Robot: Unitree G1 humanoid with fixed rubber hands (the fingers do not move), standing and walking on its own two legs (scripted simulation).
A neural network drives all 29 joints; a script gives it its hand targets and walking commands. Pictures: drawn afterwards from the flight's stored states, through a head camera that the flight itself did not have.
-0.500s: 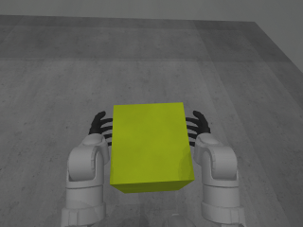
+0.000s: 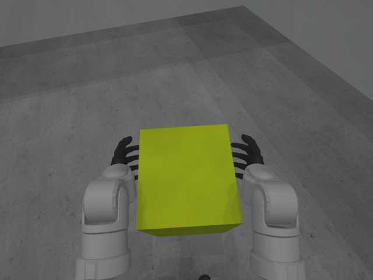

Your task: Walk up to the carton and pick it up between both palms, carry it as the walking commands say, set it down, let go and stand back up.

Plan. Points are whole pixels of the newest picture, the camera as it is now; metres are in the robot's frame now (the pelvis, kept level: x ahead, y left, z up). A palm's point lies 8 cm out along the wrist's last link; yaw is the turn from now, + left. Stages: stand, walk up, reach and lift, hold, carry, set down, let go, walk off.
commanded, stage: carry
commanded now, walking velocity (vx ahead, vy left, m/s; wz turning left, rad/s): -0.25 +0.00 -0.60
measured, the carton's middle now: (188, 188) +0.32 -0.01 +0.00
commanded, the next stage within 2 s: none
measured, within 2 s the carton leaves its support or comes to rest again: neither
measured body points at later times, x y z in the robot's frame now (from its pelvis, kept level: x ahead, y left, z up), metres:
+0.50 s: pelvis -0.18 +0.01 -0.01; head -0.19 -0.01 +0.44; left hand +0.15 +0.02 +0.08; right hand +0.05 -0.23 +0.07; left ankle -0.07 +0.15 -0.69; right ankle -0.19 -0.11 -0.73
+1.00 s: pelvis -0.34 +0.09 +0.00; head -0.30 +0.10 +0.45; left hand +0.00 +0.04 +0.07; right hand -0.14 -0.18 +0.09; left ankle -0.23 +0.17 -0.73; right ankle -0.41 -0.03 -0.65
